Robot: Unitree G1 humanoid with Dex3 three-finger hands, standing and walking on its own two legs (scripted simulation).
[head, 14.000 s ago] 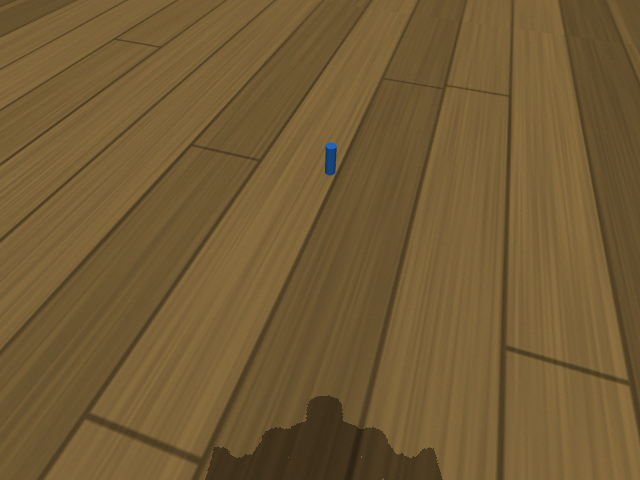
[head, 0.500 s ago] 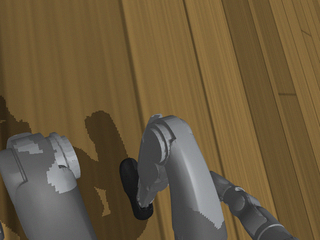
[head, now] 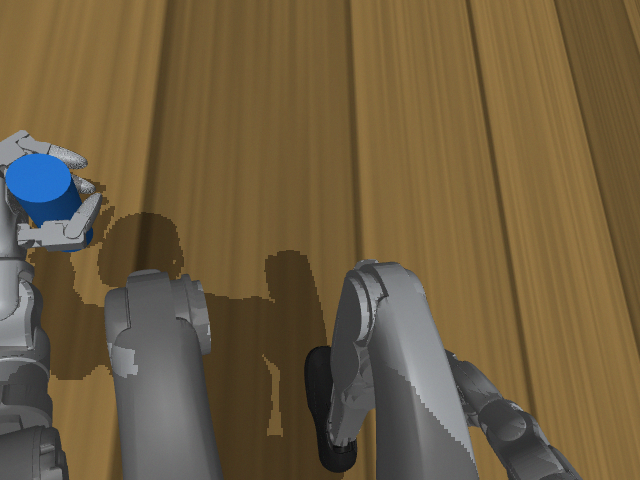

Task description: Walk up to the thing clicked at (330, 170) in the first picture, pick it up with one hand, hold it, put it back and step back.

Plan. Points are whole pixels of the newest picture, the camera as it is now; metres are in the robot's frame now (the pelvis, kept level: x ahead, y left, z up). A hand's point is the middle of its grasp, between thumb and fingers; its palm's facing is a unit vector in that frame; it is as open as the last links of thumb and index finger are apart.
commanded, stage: settle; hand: left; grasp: from the side
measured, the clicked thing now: (57, 210) +0.40 +0.29 -0.10
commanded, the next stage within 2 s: lift in 1.06 s
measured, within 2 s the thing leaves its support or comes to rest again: neither
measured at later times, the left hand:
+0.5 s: hand (64, 166) +0.41 +0.26 +0.00, palm faces +0.19 -0.98 -0.04, open 7.1 cm
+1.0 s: hand (49, 154) +0.40 +0.26 +0.04, palm faces +0.20 -0.98 -0.04, open 7.1 cm
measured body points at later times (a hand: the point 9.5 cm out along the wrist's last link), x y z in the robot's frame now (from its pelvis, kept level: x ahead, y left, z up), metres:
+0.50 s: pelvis +0.02 -0.02 +0.04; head +0.22 +0.06 +0.43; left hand +0.39 +0.31 +0.00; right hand +0.19 -0.26 -0.09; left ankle +0.09 +0.13 -0.27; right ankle +0.12 -0.13 -0.27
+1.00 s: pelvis +0.01 -0.01 +0.06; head +0.20 +0.05 +0.47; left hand +0.38 +0.32 +0.04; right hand +0.19 -0.26 -0.06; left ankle +0.09 +0.13 -0.27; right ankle +0.12 -0.13 -0.27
